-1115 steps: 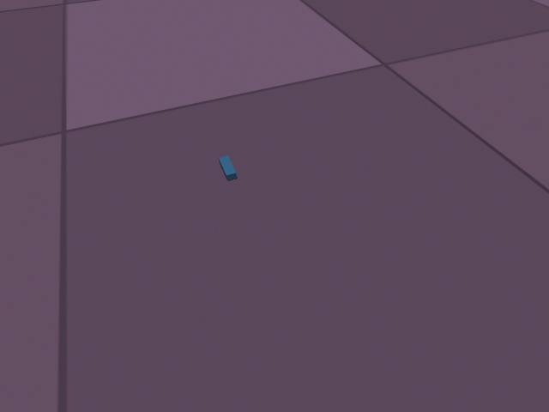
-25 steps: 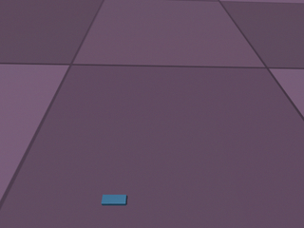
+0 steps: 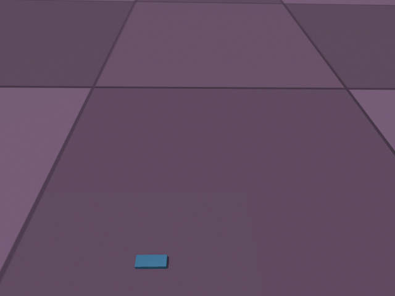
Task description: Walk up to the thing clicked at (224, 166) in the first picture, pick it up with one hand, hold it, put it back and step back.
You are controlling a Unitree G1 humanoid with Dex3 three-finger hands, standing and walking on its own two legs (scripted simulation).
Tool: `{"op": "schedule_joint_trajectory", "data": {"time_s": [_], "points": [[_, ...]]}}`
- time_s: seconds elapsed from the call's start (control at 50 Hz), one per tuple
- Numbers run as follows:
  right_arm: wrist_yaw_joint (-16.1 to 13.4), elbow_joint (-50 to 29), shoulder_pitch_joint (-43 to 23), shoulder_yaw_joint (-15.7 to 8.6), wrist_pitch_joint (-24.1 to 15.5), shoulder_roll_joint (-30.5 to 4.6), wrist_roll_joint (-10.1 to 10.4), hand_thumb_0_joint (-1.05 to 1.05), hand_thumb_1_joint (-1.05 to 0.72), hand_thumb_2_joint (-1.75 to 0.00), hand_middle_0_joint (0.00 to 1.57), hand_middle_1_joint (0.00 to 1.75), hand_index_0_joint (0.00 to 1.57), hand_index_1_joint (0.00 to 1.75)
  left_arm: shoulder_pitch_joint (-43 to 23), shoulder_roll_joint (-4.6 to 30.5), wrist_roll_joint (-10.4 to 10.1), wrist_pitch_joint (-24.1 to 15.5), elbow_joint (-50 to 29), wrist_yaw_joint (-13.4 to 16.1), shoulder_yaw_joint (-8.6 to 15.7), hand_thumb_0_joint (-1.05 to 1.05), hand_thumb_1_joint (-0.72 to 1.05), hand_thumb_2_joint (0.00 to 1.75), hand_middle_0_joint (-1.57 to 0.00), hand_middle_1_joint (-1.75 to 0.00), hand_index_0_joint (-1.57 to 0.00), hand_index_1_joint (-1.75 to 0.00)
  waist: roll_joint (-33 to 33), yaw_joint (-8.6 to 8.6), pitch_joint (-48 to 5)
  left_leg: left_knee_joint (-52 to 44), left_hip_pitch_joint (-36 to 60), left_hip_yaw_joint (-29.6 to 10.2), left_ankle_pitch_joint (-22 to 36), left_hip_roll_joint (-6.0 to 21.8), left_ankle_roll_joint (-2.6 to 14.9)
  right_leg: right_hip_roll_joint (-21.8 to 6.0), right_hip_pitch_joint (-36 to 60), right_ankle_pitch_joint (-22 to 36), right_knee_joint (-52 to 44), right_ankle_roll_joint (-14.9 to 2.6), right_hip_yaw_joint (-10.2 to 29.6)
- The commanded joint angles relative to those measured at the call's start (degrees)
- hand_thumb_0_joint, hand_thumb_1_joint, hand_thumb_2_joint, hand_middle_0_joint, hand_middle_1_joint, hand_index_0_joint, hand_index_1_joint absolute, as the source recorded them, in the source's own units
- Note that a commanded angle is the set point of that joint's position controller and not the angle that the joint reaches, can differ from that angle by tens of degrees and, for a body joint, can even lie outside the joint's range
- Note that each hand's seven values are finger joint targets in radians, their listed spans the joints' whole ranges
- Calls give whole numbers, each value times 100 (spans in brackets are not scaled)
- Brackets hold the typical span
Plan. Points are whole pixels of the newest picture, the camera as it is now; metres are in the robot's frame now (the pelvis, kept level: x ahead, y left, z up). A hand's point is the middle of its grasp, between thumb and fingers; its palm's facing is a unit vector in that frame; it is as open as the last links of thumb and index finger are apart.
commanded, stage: walk up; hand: left
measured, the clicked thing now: (151, 261) +0.41 +0.24 -0.76
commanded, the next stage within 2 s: stand in 0.18 s
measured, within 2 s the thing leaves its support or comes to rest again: neither
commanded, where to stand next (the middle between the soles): +0.03 -0.02 m, yaw +2 degrees
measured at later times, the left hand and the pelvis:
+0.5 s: hand out of the picture +0.06 +0.25 -0.16, palm faces -0.02 -0.94 -0.34, open 7.4 cm; pelvis -0.01 +0.00 +0.00, yaw +1 degrees
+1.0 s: hand out of the picture +0.04 +0.26 -0.16, palm faces -0.01 -0.94 -0.33, open 7.4 cm; pelvis -0.01 +0.01 +0.00, yaw +1 degrees
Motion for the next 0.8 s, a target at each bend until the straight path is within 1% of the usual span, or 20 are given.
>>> {"op": "schedule_joint_trajectory", "data": {"time_s": [0.0,0.04,0.1,0.14,0.16,0.2,0.3,0.32,0.36,0.4,0.42,0.46,0.54,0.6,0.64,0.66,0.68,0.72,0.76,0.78], "points": [[-73,-395,-217,-250,-146,-1239,34,0,-90,-90,20,30,20,30,-228,1157,-20,-126,-330,99,202,0,90,90,-20,-30,-20,-30,47,2,-353,-183,166,-711,1221,860,112,-732,-203,1172,-193,-60,600],[-77,-375,-191,-258,-143,-1260,32,0,-90,-90,20,30,20,30,-265,1158,-14,-129,-351,100,193,0,90,90,-20,-30,-20,-30,91,-27,-429,-192,230,-683,1231,861,106,-735,-198,1174,-148,-81,609],[-78,-381,-229,-258,-143,-1265,33,0,-90,-90,20,30,20,30,-242,1146,-25,-125,-335,106,193,0,90,90,-20,-30,-20,-30,144,-1,-331,-208,196,-696,1216,858,98,-717,-265,1119,-193,-77,595],[-80,-382,-210,-262,-137,-1264,42,0,-90,-90,20,30,20,30,-204,1162,-19,-124,-326,107,204,0,90,90,-20,-30,-20,-30,114,-6,-403,-179,241,-693,1208,866,108,-727,-229,1144,-156,-87,587],[-90,-381,-373,-205,-94,-1240,76,0,-90,-90,20,30,20,30,-231,1142,-10,-177,-371,143,136,0,90,90,-20,-30,-20,-30,300,42,-300,-127,91,-712,1480,909,91,-913,-187,1458,-256,-54,683],[-81,-351,-288,-174,-68,-1168,100,0,-90,-90,20,30,20,30,-219,1218,-26,-213,-339,170,143,0,90,90,-20,-30,-20,-30,113,-13,-286,-163,105,-722,1384,880,59,-919,-179,1519,-273,-50,685],[-47,-272,-297,-147,-54,-1246,101,0,-90,-90,20,30,20,30,-183,1199,-42,-232,-303,175,110,0,90,90,-20,-30,-20,-30,60,-6,-378,-242,175,-792,1163,891,44,-898,-173,1197,-349,-35,658],[-38,-291,-355,-146,-55,-1253,92,0,-90,-90,20,30,20,30,-130,1194,-37,-234,-309,173,95,0,90,90,-20,-30,-20,-30,64,11,-432,-207,232,-778,1164,888,47,-897,-197,1222,-362,-35,620],[-33,-280,-313,-136,-51,-1235,90,0,-90,-90,20,30,20,30,-190,1213,-34,-249,-328,183,91,0,90,90,-20,-30,-20,-30,0,-18,-448,-198,191,-788,1209,893,36,-911,-168,1286,-354,-32,612],[-32,-247,-345,-122,-46,-1241,89,0,-90,-90,20,30,20,30,-147,1205,-37,-249,-289,182,77,0,90,90,-20,-30,-20,-30,-8,-5,-390,-228,189,-815,1091,889,37,-911,-220,1154,-383,-24,629],[-30,-246,-326,-127,-38,-1264,88,0,-90,-90,20,30,20,30,-174,1192,-28,-251,-291,185,75,0,90,90,-20,-30,-20,-30,45,-25,-396,-222,161,-811,1065,894,56,-932,-191,1178,-392,-28,646],[-17,-242,-291,-108,-47,-1240,89,0,-90,-90,20,30,20,30,-185,1225,-40,-265,-305,187,76,0,90,90,-20,-30,-20,-30,-9,-26,-422,-226,164,-822,1230,901,58,-923,-171,1275,-365,-11,612],[-27,-238,-325,-111,-49,-1244,82,0,-90,-90,20,30,20,30,-155,1231,-40,-254,-289,189,78,0,90,90,-20,-30,-20,-30,72,-9,-414,-234,167,-836,1146,896,44,-926,-211,1139,-361,-24,596],[-23,-228,-314,-108,-51,-1253,92,0,-90,-90,20,30,20,30,-140,1200,-25,-258,-279,180,68,0,90,90,-20,-30,-20,-30,37,-11,-403,-229,125,-843,1160,897,73,-933,-165,1197,-373,-30,609],[-18,-238,-329,-98,-64,-1244,83,0,-90,-90,20,30,20,30,-103,1242,-35,-256,-275,177,69,0,90,90,-20,-30,-20,-30,58,-8,-369,-258,163,-848,1158,885,49,-908,-286,1092,-359,-21,585],[-18,-213,-290,-96,-66,-1266,87,0,-90,-90,20,30,20,30,-115,1202,-39,-255,-259,180,64,0,90,90,-20,-30,-20,-30,116,-18,-306,-275,85,-854,1060,885,56,-917,-256,1020,-396,-8,607],[-24,-226,-287,-92,-66,-1230,79,0,-90,-90,20,30,20,30,-138,1241,-32,-256,-287,181,71,0,90,90,-20,-30,-20,-30,80,-14,-358,-262,105,-862,1134,913,73,-927,-232,1043,-342,-21,590],[-23,-208,-303,-95,-67,-1275,92,0,-90,-90,20,30,20,30,-68,1191,-33,-245,-260,170,55,0,90,90,-20,-30,-20,-30,153,7,-329,-284,89,-879,1020,902,68,-912,-279,903,-375,-15,595],[-25,-200,-265,-86,-65,-1232,84,0,-90,-90,20,30,20,30,-128,1243,-29,-240,-264,171,72,0,90,90,-20,-30,-20,-30,89,-23,-290,-327,11,-885,970,892,57,-910,-266,828,-373,-24,604],[-29,-190,-257,-89,-66,-1249,83,0,-90,-90,20,30,20,30,-109,1229,-19,-230,-256,167,73,0,90,90,-20,-30,-20,-30,123,-10,-288,-332,2,-895,918,897,59,-912,-270,789,-362,-25,594]]}}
